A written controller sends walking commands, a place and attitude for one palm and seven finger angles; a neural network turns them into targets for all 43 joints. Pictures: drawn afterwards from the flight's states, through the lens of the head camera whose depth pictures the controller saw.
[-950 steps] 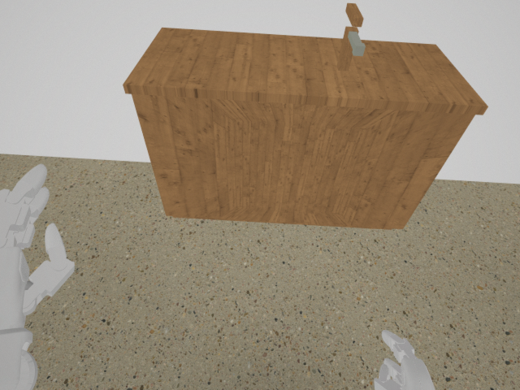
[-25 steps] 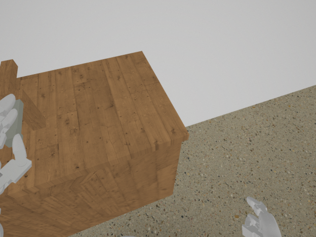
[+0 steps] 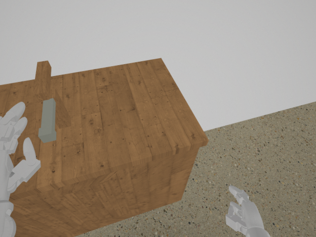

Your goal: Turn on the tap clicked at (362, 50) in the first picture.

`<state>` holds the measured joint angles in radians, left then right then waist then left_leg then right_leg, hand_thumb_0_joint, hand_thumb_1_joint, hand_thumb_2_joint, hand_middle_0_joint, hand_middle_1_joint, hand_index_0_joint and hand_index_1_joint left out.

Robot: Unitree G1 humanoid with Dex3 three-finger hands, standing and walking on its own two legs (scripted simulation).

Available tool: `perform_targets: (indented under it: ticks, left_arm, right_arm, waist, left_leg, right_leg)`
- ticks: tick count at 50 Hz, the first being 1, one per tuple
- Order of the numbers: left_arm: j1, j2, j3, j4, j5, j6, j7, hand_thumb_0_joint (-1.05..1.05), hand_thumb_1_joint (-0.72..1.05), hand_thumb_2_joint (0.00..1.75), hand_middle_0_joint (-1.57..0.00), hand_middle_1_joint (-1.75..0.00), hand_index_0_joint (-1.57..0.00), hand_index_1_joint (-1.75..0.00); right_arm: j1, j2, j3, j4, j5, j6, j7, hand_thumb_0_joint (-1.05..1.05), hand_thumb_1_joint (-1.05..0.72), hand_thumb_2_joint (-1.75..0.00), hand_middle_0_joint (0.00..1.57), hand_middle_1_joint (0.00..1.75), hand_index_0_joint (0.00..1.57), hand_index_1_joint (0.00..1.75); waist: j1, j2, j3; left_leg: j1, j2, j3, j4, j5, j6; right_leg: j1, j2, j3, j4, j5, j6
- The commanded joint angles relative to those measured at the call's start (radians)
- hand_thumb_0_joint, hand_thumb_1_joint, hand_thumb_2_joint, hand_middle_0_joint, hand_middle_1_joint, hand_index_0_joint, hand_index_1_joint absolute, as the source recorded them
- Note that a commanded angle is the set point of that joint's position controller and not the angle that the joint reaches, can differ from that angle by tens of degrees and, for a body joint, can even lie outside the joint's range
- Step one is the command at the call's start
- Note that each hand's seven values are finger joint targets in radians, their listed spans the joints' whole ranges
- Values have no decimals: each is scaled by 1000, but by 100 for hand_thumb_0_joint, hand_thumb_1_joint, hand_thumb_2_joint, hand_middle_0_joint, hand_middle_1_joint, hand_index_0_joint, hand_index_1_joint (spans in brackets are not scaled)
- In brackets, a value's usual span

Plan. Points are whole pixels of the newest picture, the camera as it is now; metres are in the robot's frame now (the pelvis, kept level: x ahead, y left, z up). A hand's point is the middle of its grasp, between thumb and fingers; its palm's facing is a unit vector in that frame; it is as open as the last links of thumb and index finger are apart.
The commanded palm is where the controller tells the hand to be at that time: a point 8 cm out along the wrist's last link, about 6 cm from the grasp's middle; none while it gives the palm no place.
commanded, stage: come to a stop and stand still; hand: left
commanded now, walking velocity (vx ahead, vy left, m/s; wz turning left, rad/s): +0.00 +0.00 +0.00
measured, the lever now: (47, 134) +0.30 +0.30 +0.10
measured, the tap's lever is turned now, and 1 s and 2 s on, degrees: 0 0 0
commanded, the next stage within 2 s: look again from close up in 0.50 s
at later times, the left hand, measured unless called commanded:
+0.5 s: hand (27, 157) +0.22 +0.28 +0.14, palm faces +0.36 -0.84 -0.40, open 7.4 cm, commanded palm +0.17 +0.31 +0.17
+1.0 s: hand (37, 157) +0.23 +0.27 +0.13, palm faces +0.29 -0.84 -0.46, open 7.4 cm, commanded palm +0.16 +0.30 +0.17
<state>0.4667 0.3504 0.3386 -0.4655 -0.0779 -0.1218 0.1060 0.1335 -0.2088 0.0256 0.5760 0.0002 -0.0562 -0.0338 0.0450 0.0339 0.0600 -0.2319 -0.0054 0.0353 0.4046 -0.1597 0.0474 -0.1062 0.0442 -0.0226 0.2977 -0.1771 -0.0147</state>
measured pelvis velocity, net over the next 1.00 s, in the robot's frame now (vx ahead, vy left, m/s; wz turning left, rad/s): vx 0.02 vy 0.01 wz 0.05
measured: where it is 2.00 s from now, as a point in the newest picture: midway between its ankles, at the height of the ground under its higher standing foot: outside the picture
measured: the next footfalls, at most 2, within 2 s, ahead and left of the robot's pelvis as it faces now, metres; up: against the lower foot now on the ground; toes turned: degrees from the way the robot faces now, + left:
none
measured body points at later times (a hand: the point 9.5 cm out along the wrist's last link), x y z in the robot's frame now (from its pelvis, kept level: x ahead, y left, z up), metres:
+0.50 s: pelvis +0.00 +0.04 +0.00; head +0.04 +0.04 +0.45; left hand +0.19 +0.32 +0.17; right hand +0.19 -0.18 -0.09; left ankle +0.04 +0.08 -0.75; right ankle -0.01 -0.11 -0.75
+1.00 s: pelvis +0.02 +0.01 -0.01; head +0.07 +0.04 +0.43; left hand +0.20 +0.31 +0.15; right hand +0.18 -0.23 -0.09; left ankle +0.04 +0.08 -0.75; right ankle -0.01 -0.11 -0.75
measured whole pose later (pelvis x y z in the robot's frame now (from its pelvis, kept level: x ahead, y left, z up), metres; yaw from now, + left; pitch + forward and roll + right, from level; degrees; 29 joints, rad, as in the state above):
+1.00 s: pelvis +0.02 +0.01 -0.01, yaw +3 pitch +4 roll -1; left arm 0.47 0.51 0.36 -0.45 -0.09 -0.30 0.06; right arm 0.26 -0.27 0.00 0.62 0.02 -0.15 0.02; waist 0.04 -0.05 0.06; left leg -0.37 -0.05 0.00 0.54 -0.24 0.07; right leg -0.24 0.02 -0.03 0.49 -0.31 -0.01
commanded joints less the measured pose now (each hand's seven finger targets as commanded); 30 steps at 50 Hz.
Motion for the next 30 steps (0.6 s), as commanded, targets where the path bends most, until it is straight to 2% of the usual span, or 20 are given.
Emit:
perform_targets:
  ticks: [1, 4, 5, 6, 7, 9, 10, 11, 15, 16, 17, 19, 20, 23, 24, 25, 26, 29, 30]
  left_arm:
    - [-117, 148, 68, -217, 14, -62, 19, 0, 90, 90, -20, -30, -20, -30]
    - [-115, 166, 81, -267, 21, -75, 27, 0, 90, 90, -20, -30, -20, -30]
    - [-101, 205, 117, -276, 23, -77, 30, 0, 90, 90, -20, -30, -20, -30]
    - [-97, 174, 94, -291, 22, -83, 29, 0, 90, 90, -20, -30, -20, -30]
    - [-78, 187, 110, -288, 23, -86, 31, 0, 90, 90, -20, -30, -20, -30]
    - [-39, 176, 116, -263, 20, -89, 30, 0, 90, 90, -20, -30, -20, -30]
    - [-17, 193, 139, -251, 20, -89, 31, 0, 90, 90, -20, -30, -20, -30]
    - [-11, 164, 115, -246, 20, -89, 28, 0, 90, 90, -20, -30, -20, -30]
    - [-1, 172, 128, -224, 20, -93, 25, 0, 90, 90, -20, -30, -20, -30]
    - [-5, 150, 108, -230, 18, -95, 22, 0, 90, 90, -20, -30, -20, -30]
    - [-15, 154, 107, -230, 19, -95, 22, 0, 90, 90, -20, -30, -20, -30]
    - [-29, 151, 100, -238, 20, -96, 21, 0, 90, 90, -20, -30, -20, -30]
    - [-42, 168, 111, -251, 22, -94, 23, 0, 90, 90, -20, -30, -20, -30]
    - [-53, 162, 103, -256, 22, -95, 25, 0, 90, 90, -20, -30, -20, -30]
    - [-57, 161, 101, -268, 23, -96, 25, 0, 90, 90, -20, -30, -20, -30]
    - [-59, 189, 126, -279, 23, -94, 28, 0, 90, 90, -20, -30, -20, -30]
    - [-47, 168, 111, -272, 20, -95, 26, 0, 90, 90, -20, -30, -20, -30]
    - [-27, 164, 113, -254, 16, -92, 27, 0, 90, 90, -20, -30, -20, -30]
    - [-1000, 1046, 389, -572, 91, -259, 36, 0, 90, 90, -20, -30, -20, -30]
  right_arm:
    - [-103, -123, -47, -157, -2, -55, -8, 0, -90, -90, 20, 30, 20, 30]
    - [-96, -129, -50, -167, -5, -63, -5, 0, -90, -90, 20, 30, 20, 30]
    - [-110, -131, -48, -164, -6, -64, -5, 0, -90, -90, 20, 30, 20, 30]
    - [-102, -126, -47, -169, -8, -65, -5, 0, -90, -90, 20, 30, 20, 30]
    - [-101, -128, -48, -174, -8, -67, -5, 0, -90, -90, 20, 30, 20, 30]
    - [-92, -125, -49, -174, -10, -69, -2, 0, -90, -90, 20, 30, 20, 30]
    - [-96, -129, -50, -169, -10, -68, -1, 0, -90, -90, 20, 30, 20, 30]
    - [-88, -126, -49, -173, -11, -66, 0, 0, -90, -90, 20, 30, 20, 30]
    - [-85, -133, -55, -162, -10, -70, 3, 0, -90, -90, 20, 30, 20, 30]
    - [-79, -131, -56, -162, -11, -70, 4, 0, -90, -90, 20, 30, 20, 30]
    - [-75, -135, -57, -162, -11, -72, 5, 0, -90, -90, 20, 30, 20, 30]
    - [-72, -135, -59, -158, -10, -76, 6, 0, -90, -90, 20, 30, 20, 30]
    - [-83, -136, -58, -153, -10, -76, 6, 0, -90, -90, 20, 30, 20, 30]
    - [-78, -132, -58, -154, -11, -78, 5, 0, -90, -90, 20, 30, 20, 30]
    - [-78, -133, -58, -155, -11, -78, 6, 0, -90, -90, 20, 30, 20, 30]
    - [-86, -134, -57, -151, -10, -78, 6, 0, -90, -90, 20, 30, 20, 30]
    - [-86, -126, -55, -154, -11, -76, 6, 0, -90, -90, 20, 30, 20, 30]
    - [-78, -125, -57, -155, -8, -74, 8, 0, -90, -90, 20, 30, 20, 30]
    - [162, -210, 112, -265, 90, -60, -80, 0, -90, -90, 20, 30, 20, 30]
  waist:
    - [-26, 50, -120]
    - [-19, 82, -136]
    - [-14, 107, -154]
    - [-15, 96, -156]
    - [-11, 96, -151]
    - [-11, 76, -142]
    - [-9, 95, -154]
    - [-12, 79, -139]
    - [-14, 64, -151]
    - [-16, 53, -155]
    - [-17, 43, -157]
    - [-18, 43, -164]
    - [-16, 66, -172]
    - [-14, 41, -169]
    - [-15, 51, -172]
    - [-13, 61, -184]
    - [-12, 51, -181]
    - [-14, 44, -173]
    - [-112, 147, -151]
  left_leg:
    - [117, 72, -104, -112, -53, -27]
    - [89, 78, -134, -142, -82, -31]
    - [86, 86, -148, -155, -91, -33]
    - [77, 94, -162, -166, -101, -35]
    - [62, 99, -171, -176, -117, -36]
    - [45, 103, -171, -175, -122, -37]
    - [45, 107, -177, -184, -124, -44]
    - [39, 111, -182, -190, -124, -50]
    - [66, 116, -172, -175, -58, -62]
    - [77, 117, -165, -165, -36, -63]
    - [84, 117, -161, -159, -20, -65]
    - [101, 117, -159, -150, 12, -72]
    - [107, 117, -160, -150, 32, -75]
    - [107, 120, -161, -141, 32, -74]
    - [106, 116, -154, -129, 45, -70]
    - [112, 112, -153, -123, 65, -72]
    - [112, 113, -153, -120, 71, -72]
    - [109, 105, -137, -94, 82, -64]
    - [-123, 72, -144, -135, -200, 15]
  right_leg:
    - [-64, -76, 58, -61, 13, 3]
    - [-19, -62, 47, -22, 25, 1]
    - [-7, -59, 45, 2, 28, 2]
    - [5, -56, 37, 20, 31, 2]
    - [12, -53, 38, 29, 29, 3]
    - [16, -57, 39, 32, 36, 1]
    - [22, -55, 37, 42, 33, 1]
    - [17, -53, 34, 47, 33, 0]
    - [7, -58, 34, 53, 54, 0]
    - [3, -61, 33, 53, 61, 0]
    - [0, -62, 34, 52, 64, 0]
    - [-4, -65, 35, 59, 72, -1]
    - [-1, -63, 34, 66, 74, 0]
    - [0, -68, 35, 65, 72, 0]
    - [6, -71, 37, 64, 81, -2]
    - [10, -71, 39, 67, 86, -4]
    - [10, -74, 38, 64, 88, -5]
    - [5, -85, 45, 47, 100, -8]
    - [212, 51, 0, 161, -102, 85]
